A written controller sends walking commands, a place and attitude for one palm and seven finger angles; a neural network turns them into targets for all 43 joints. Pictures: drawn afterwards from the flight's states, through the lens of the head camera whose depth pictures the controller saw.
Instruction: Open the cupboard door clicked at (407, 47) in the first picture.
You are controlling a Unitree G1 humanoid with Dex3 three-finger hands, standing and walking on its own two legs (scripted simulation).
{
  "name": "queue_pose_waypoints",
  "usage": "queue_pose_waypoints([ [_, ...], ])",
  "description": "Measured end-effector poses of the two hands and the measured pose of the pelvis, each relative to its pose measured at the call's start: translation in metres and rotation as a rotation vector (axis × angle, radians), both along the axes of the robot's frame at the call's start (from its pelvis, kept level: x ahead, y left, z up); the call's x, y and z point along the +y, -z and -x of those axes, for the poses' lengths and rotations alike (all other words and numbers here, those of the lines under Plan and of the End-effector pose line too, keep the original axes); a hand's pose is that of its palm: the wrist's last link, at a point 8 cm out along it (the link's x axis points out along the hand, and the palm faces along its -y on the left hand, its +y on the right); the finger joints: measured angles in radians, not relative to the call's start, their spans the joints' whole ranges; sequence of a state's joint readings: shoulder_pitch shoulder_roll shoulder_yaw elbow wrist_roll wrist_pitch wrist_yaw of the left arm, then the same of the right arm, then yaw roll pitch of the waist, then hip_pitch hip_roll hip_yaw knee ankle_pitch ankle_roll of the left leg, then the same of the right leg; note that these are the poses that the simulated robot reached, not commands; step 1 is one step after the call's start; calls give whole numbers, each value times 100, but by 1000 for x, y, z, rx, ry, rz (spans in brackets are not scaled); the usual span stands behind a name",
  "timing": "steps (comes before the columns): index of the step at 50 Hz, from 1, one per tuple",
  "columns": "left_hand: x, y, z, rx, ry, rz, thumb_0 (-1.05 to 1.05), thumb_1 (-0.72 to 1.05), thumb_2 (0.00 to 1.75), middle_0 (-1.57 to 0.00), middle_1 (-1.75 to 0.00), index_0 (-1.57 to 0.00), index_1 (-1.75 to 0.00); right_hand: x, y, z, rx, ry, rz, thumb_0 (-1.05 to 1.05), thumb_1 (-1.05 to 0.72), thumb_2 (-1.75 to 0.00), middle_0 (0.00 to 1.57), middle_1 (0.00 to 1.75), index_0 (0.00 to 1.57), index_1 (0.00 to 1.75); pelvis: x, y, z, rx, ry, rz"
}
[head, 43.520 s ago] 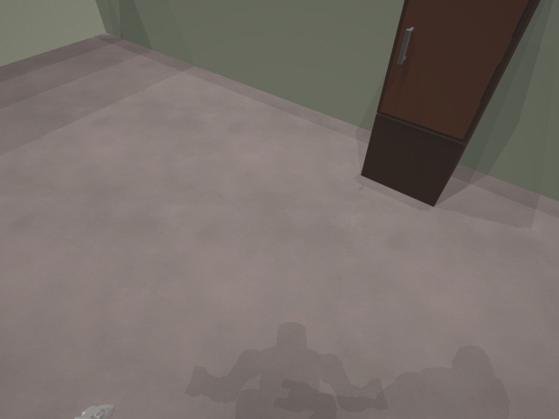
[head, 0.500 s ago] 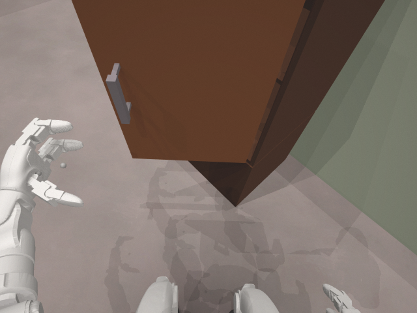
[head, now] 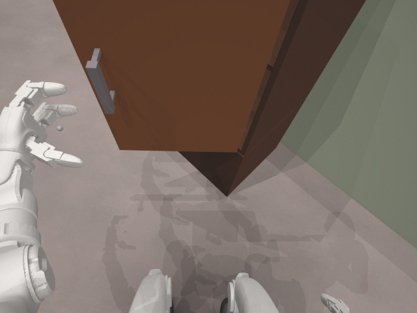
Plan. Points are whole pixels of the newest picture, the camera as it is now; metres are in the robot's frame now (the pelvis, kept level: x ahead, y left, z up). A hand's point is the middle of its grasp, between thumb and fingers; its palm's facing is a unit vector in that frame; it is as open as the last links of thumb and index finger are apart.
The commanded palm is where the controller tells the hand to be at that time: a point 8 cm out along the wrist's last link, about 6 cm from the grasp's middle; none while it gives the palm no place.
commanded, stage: move the hooked fingers beside the handle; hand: left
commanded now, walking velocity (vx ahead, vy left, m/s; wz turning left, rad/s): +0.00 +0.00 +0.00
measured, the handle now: (103, 83) +0.55 +0.21 +0.06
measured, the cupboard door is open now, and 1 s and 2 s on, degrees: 46 46 46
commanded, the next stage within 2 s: slide the fingers in behind the handle in 1.38 s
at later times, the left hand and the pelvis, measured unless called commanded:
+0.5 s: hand (73, 97) +0.50 +0.26 +0.06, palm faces +0.01 -1.00 -0.02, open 14.0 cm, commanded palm +0.49 +0.30 +0.06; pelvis +0.00 +0.00 -0.01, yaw -2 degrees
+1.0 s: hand (67, 97) +0.50 +0.27 +0.06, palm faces +0.01 -1.00 -0.03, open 14.0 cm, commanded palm +0.49 +0.30 +0.05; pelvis +0.01 +0.01 -0.01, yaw -2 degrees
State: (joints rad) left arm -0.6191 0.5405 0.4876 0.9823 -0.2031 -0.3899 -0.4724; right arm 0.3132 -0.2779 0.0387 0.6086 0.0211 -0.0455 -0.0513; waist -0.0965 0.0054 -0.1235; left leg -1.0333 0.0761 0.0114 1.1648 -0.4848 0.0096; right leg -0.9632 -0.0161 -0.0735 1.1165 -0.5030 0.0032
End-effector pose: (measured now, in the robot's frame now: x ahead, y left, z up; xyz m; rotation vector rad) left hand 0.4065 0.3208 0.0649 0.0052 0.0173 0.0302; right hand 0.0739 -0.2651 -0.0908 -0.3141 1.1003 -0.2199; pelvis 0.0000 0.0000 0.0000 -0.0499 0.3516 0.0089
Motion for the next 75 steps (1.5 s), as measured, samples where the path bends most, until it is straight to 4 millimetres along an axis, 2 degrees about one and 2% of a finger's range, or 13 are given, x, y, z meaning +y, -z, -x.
queue_pose_waypoints([
  [7,3,0,-16,-5,22,-11,-2,-50,30,-30,-120,-30,-120,-8,7,25,88,30,18,1,-91,-89,21,30,21,30,-2,6,3,20,1,8],
  [13,-5,-1,-37,-8,44,-8,-2,-51,30,-30,-120,-30,-120,-10,10,43,146,57,30,1,-91,-89,21,30,21,30,-1,10,4,44,4,13],
  [19,-9,1,-58,9,34,2,-2,-50,30,-30,-120,-30,-120,-7,11,57,182,86,30,1,-91,-89,21,30,21,30,1,13,5,64,12,16],
  [32,-1,3,-88,24,30,-14,-2,-50,30,-30,-120,-30,-120,5,13,81,273,120,22,1,-91,-89,21,30,21,30,7,18,3,106,21,29],
  [38,-2,10,-86,16,42,-14,-2,-50,30,-30,-120,-30,-120,10,12,82,303,126,10,1,-91,-89,21,30,21,30,11,15,-1,113,27,29],
  [44,4,11,-78,26,16,8,-2,-50,30,-30,-120,-30,-120,13,7,70,279,121,5,1,-91,-89,21,30,21,30,12,11,-5,98,25,31],
  [52,3,-3,-72,-13,35,-11,-2,-50,30,-30,-120,-30,-120,13,3,51,240,89,9,1,-91,-89,21,30,21,30,14,6,-8,77,11,35],
  [58,-3,10,-71,53,38,14,-1,-50,30,-30,-120,-30,-120,11,3,42,206,75,18,1,-91,-89,21,30,21,30,14,6,-6,74,9,32],
  [62,-2,13,-71,20,18,-5,-2,-50,30,-30,-120,-30,-120,8,5,43,204,74,27,1,-91,-89,21,30,21,30,12,10,-3,79,13,31],
  [67,-1,6,-75,-32,13,-17,-2,-50,30,-30,-120,-30,-120,7,10,52,237,81,24,1,-91,-89,21,30,21,30,10,14,-1,85,12,33],
  [75,0,13,-80,43,31,-5,-2,-50,30,-30,-120,-30,-120,7,12,66,268,105,19,1,-91,-89,21,30,21,30,8,15,-1,99,17,32],
])
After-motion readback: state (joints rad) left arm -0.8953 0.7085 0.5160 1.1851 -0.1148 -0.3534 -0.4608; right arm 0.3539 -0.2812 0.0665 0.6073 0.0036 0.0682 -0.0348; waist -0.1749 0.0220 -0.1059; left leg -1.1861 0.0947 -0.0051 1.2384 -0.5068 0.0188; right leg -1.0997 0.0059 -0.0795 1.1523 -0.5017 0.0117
